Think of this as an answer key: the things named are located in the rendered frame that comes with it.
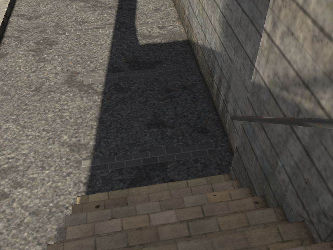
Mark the stairs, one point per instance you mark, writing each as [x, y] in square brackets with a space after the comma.
[209, 213]

